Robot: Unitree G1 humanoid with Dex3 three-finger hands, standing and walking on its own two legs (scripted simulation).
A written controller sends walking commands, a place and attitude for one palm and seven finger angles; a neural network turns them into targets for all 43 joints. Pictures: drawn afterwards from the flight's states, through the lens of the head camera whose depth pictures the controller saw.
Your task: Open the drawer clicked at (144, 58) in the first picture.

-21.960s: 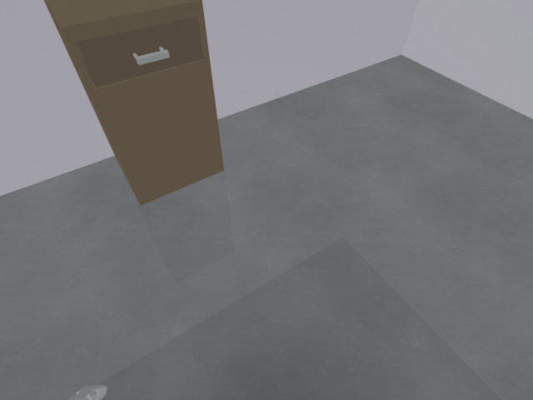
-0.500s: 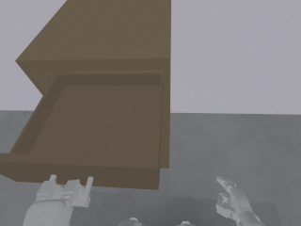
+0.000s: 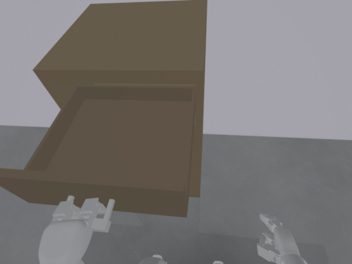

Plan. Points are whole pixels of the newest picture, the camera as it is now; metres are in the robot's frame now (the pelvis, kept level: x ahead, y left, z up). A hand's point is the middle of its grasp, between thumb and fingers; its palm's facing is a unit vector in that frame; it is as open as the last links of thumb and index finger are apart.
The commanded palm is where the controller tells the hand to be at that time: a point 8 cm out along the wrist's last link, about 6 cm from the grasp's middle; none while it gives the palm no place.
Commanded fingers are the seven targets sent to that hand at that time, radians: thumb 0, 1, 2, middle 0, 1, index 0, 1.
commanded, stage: lift the hand off the handle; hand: left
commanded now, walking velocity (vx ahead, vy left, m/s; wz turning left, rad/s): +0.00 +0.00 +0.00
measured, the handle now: (86, 212) +0.22 +0.22 +0.01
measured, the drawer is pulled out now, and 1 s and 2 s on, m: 0.30 0.30 0.30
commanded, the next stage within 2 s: draw the hand back to the body in 1.68 s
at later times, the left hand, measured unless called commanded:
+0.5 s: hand (84, 238) +0.17 +0.22 +0.00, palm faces -0.01 -0.11 -0.99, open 13.9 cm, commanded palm +0.15 +0.23 +0.06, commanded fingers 0.00 -0.50 0.30 -0.30 -1.20 -0.30 -1.20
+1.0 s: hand (68, 228) +0.18 +0.22 +0.07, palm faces +0.02 -0.17 -0.99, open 13.7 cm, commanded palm +0.15 +0.22 +0.14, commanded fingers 0.00 -0.50 0.30 -0.30 -1.20 -0.30 -1.20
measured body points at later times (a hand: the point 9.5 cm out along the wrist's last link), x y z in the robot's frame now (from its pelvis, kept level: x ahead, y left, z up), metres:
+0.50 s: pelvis -0.01 +0.00 +0.00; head +0.04 -0.04 +0.45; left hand +0.17 +0.22 +0.05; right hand +0.20 -0.21 -0.11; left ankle +0.01 +0.13 -0.67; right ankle +0.00 -0.07 -0.67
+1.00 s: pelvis +0.01 +0.02 +0.03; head +0.03 -0.02 +0.48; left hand +0.17 +0.23 +0.12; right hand +0.22 -0.20 -0.06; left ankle +0.01 +0.13 -0.67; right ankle +0.00 -0.07 -0.67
